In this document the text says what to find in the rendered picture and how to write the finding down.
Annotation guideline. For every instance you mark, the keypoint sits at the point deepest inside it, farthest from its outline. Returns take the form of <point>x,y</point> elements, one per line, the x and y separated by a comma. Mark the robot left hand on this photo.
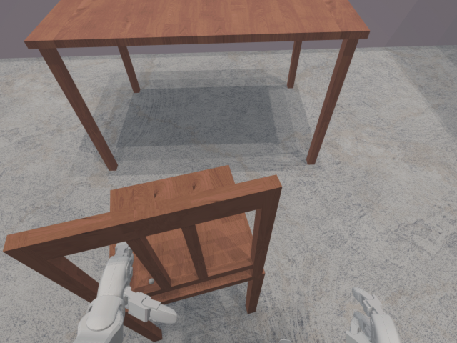
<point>115,279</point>

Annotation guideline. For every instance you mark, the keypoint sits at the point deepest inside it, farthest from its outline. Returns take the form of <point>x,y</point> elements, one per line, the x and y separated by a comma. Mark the table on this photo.
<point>121,23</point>

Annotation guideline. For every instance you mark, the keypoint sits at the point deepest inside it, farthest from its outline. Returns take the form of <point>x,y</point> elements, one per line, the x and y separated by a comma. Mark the robot right hand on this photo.
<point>380,328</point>

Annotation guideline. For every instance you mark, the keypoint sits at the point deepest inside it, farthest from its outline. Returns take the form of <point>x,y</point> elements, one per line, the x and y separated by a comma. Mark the left robot forearm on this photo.
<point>103,321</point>

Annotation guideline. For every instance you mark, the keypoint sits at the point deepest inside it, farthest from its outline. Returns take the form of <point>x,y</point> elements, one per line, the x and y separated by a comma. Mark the chair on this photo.
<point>189,233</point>

